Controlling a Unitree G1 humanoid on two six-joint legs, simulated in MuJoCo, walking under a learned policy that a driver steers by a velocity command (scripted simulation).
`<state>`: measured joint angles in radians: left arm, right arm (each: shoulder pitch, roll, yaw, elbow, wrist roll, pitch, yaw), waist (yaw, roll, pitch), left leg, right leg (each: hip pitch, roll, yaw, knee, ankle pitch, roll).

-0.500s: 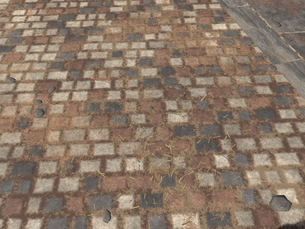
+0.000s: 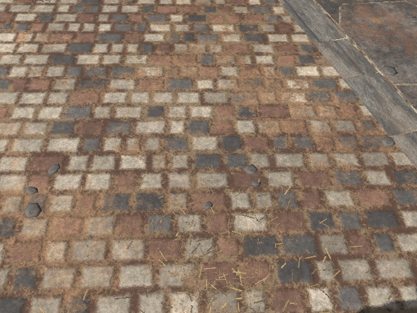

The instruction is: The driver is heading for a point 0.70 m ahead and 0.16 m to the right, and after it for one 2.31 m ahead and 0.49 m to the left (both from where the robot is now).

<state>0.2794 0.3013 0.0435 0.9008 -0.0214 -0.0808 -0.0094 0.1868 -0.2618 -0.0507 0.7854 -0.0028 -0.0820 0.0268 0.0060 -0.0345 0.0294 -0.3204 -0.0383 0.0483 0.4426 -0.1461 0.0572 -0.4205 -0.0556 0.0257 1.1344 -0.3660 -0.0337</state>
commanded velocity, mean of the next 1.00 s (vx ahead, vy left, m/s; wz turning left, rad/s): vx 0.50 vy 0.00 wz -0.05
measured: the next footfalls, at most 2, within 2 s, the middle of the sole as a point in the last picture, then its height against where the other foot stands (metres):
right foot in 0.38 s outside the picture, level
left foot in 0.92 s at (185, 249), level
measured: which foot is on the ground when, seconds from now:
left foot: down 0.00-0.38, up 0.40-0.90, down 0.92-1.00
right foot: up 0.00-0.36, down 0.38-0.94, up 0.96-1.00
